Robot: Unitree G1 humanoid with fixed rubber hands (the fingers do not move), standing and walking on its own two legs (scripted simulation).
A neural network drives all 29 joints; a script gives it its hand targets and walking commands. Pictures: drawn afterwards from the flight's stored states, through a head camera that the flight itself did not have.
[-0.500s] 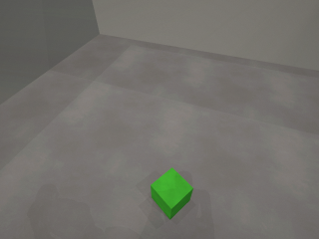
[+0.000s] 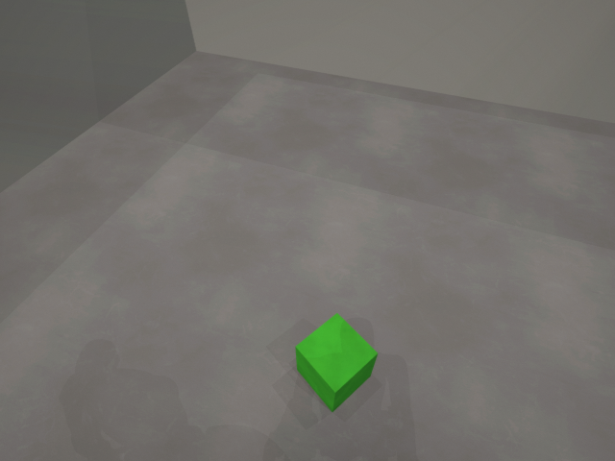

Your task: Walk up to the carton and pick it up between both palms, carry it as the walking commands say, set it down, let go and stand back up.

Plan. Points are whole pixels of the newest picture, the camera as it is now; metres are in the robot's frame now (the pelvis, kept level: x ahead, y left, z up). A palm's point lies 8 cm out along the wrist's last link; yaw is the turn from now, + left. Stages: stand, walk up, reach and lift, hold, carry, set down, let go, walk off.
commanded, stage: walk up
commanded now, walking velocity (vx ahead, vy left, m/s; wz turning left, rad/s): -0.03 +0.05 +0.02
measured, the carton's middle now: (334, 362) +0.53 -0.07 -0.68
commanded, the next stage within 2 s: none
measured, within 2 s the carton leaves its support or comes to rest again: neither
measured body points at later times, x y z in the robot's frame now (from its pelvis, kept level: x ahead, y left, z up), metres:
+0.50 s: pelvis -0.02 -0.01 +0.00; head +0.00 -0.02 +0.45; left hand +0.00 +0.21 -0.16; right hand -0.04 -0.22 -0.17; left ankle -0.05 +0.08 -0.74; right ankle -0.02 -0.13 -0.74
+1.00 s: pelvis -0.05 -0.03 +0.00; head -0.03 -0.03 +0.45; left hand -0.02 +0.19 -0.15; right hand -0.04 -0.24 -0.17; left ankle -0.05 +0.08 -0.74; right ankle -0.02 -0.13 -0.74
